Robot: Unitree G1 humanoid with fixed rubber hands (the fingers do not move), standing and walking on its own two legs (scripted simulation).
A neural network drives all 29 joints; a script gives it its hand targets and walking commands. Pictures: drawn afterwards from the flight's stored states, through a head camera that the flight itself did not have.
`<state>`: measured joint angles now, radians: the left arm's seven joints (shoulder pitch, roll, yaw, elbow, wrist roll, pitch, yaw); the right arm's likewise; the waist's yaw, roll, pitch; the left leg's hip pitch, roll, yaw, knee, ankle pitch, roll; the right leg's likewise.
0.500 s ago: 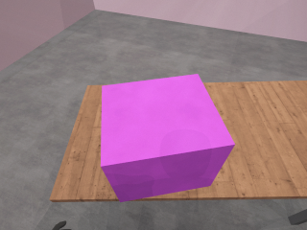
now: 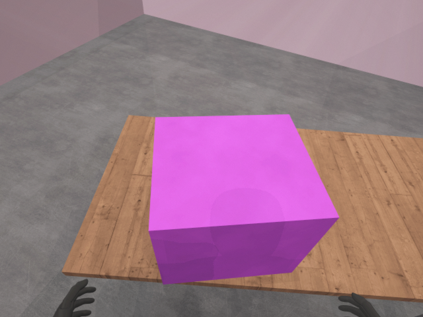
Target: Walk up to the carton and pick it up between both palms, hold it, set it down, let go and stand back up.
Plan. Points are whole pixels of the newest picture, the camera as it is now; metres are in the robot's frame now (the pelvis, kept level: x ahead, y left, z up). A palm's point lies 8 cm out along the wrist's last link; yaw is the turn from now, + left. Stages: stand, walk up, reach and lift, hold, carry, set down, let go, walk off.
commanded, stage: reach and lift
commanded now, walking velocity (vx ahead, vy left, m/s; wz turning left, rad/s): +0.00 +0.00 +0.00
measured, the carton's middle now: (226, 198) +0.37 -0.01 +0.00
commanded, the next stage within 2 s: none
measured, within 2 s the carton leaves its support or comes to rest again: neither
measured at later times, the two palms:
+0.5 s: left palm out of the picture +0.11 +0.24 -0.04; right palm out of the picture +0.10 -0.27 -0.03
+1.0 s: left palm out of the picture +0.11 +0.22 +0.00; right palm out of the picture +0.12 -0.25 +0.00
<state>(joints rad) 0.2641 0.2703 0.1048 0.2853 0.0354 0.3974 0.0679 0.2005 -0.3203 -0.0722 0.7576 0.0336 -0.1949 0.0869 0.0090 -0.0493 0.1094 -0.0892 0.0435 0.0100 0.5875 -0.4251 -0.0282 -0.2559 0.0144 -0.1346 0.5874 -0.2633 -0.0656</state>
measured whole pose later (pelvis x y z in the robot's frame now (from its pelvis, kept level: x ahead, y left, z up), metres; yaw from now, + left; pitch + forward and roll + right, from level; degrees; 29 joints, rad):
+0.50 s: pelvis -0.05 +0.01 +0.00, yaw -2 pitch -7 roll +0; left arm 0.27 0.15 0.04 0.27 0.00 0.24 0.14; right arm 0.29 -0.35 -0.08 0.44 0.11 -0.08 0.16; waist 0.01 0.01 0.07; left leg -0.10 0.03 0.04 0.57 -0.34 0.00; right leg -0.25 0.05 -0.05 0.50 -0.13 -0.06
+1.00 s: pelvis -0.08 +0.02 +0.01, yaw +6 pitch -5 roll -1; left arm 0.21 0.11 -0.06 0.23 -0.03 0.07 0.18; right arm 0.19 -0.32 -0.14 0.45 0.25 -0.03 0.19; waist -0.04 -0.01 0.02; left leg -0.21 -0.01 -0.03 0.56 -0.27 0.00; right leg -0.27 0.05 -0.03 0.50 -0.18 -0.02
